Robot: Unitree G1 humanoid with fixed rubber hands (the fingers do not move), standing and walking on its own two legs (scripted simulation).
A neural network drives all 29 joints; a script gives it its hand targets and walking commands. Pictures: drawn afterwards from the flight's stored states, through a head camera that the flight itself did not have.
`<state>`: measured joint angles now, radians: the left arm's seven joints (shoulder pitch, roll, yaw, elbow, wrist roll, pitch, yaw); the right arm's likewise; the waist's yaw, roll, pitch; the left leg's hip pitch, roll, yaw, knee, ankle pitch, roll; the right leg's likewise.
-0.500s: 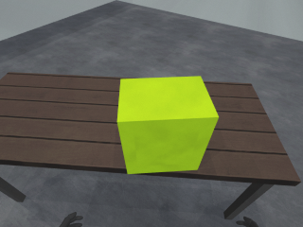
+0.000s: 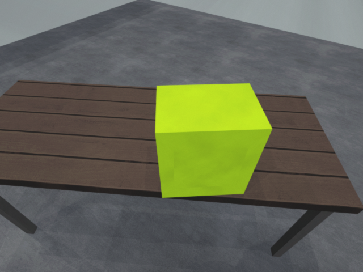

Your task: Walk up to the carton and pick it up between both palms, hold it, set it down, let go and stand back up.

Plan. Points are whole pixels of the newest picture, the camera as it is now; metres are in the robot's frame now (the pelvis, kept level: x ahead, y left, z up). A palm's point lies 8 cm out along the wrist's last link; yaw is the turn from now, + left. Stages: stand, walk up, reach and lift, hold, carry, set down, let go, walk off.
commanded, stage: stand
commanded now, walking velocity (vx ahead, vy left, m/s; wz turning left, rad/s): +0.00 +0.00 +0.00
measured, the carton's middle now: (203, 143) +0.45 -0.04 +0.00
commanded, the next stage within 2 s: none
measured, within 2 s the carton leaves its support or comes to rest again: neither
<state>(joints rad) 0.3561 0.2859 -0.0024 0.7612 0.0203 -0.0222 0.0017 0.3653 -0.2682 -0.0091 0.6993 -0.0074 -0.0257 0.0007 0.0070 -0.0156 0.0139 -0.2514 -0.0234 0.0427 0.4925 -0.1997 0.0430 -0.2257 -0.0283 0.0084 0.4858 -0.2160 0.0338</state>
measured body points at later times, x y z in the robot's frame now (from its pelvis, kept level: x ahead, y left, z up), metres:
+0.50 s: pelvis +0.02 -0.01 +0.00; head +0.01 +0.00 +0.45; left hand +0.10 +0.25 -0.12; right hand +0.10 -0.27 -0.11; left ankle +0.04 +0.09 -0.74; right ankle +0.03 -0.14 -0.74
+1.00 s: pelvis +0.02 -0.01 +0.00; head +0.01 +0.00 +0.45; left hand +0.09 +0.25 -0.12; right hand +0.10 -0.28 -0.11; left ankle +0.04 +0.09 -0.74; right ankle +0.03 -0.14 -0.74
